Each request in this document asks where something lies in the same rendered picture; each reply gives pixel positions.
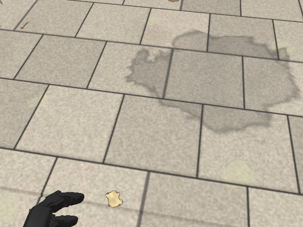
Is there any left robot hand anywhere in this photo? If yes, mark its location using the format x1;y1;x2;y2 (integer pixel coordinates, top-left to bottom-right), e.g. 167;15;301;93
23;190;84;227

